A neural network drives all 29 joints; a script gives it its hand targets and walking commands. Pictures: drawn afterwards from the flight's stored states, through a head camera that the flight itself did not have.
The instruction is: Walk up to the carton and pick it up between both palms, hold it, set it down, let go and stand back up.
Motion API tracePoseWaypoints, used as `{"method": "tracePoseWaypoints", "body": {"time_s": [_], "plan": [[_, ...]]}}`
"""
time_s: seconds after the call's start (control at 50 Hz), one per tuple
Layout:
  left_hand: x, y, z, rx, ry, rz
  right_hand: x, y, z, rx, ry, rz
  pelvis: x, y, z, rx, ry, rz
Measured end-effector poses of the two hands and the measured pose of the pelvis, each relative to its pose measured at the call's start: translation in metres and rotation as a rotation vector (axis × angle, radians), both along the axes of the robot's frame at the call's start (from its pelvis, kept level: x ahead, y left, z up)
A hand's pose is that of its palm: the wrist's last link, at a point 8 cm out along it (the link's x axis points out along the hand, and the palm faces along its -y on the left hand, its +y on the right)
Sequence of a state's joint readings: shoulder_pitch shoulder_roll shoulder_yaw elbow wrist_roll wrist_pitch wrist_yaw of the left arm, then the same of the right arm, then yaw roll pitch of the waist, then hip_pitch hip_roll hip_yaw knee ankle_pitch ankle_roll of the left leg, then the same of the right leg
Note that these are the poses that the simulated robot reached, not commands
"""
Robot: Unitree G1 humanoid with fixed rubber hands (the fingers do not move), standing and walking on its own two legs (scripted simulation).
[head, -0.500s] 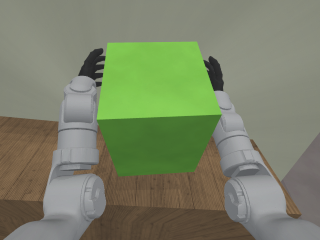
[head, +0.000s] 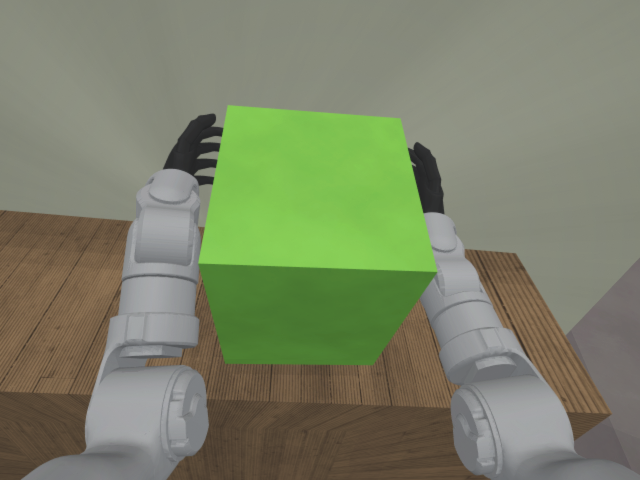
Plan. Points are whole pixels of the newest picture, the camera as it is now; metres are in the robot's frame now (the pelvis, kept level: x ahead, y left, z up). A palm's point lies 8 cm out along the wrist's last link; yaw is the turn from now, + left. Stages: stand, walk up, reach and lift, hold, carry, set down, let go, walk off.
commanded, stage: set down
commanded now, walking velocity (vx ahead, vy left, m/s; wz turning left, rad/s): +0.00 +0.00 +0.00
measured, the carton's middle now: (307, 248) +0.35 -0.02 +0.15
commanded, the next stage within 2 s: none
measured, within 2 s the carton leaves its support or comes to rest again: neither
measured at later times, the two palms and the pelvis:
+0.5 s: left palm (207, 172) +0.42 +0.10 +0.21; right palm (439, 214) +0.37 -0.19 +0.19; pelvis -0.01 +0.00 +0.00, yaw +0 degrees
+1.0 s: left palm (201, 190) +0.44 +0.11 +0.17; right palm (419, 231) +0.38 -0.17 +0.16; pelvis +0.01 +0.01 +0.00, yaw +0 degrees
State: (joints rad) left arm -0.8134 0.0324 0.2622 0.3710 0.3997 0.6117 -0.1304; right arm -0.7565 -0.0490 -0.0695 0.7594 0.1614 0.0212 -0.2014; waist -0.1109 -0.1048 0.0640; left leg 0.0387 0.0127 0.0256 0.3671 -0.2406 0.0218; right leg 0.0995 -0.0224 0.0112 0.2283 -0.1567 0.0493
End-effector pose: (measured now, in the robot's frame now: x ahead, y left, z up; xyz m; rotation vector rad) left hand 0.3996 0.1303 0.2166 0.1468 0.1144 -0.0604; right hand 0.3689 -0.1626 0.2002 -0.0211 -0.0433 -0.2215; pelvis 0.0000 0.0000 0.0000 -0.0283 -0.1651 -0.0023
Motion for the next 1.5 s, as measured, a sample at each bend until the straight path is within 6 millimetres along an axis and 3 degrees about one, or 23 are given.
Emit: {"method": "tracePoseWaypoints", "body": {"time_s": [0.12,0.28,0.44,0.7,0.96,1.24,1.5], "plan": [[-0.005,-0.008,0.01,0.008,-0.025,-0.023,-0.011,-0.007,0.004,0.022,-0.027,-0.023,-0.007,-0.001,0.0,0.002,-0.01,0.0],[0.002,-0.022,0.014,-0.015,0.01,-0.068,-0.018,-0.018,0.003,0.085,-0.007,-0.072,-0.014,-0.001,0.0,0.003,-0.019,0.001],[0.016,-0.025,-0.001,-0.037,0.029,-0.08,-0.007,-0.021,-0.002,0.088,0.009,-0.083,-0.009,-0.001,0.0,0.003,-0.012,0.0],[0.04,-0.022,-0.033,-0.026,0.064,-0.09,0.014,-0.019,-0.029,0.056,0.056,-0.087,0.011,0.0,0.0,0.001,0.016,-0.001],[0.038,-0.014,-0.045,-0.014,0.064,-0.097,0.009,-0.01,-0.044,0.027,0.065,-0.098,0.013,0.006,0.0,-0.007,0.024,-0.002],[0.044,-0.034,-0.06,-0.002,0.12,-0.131,0.004,-0.027,-0.064,0.084,0.113,-0.135,0.013,0.0,0.0,0.003,0.035,-0.007],[0.053,-0.032,-0.076,-0.019,0.128,-0.144,0.009,-0.024,-0.074,0.071,0.123,-0.149,0.016,0.004,0.001,-0.001,0.069,-0.008]]}}
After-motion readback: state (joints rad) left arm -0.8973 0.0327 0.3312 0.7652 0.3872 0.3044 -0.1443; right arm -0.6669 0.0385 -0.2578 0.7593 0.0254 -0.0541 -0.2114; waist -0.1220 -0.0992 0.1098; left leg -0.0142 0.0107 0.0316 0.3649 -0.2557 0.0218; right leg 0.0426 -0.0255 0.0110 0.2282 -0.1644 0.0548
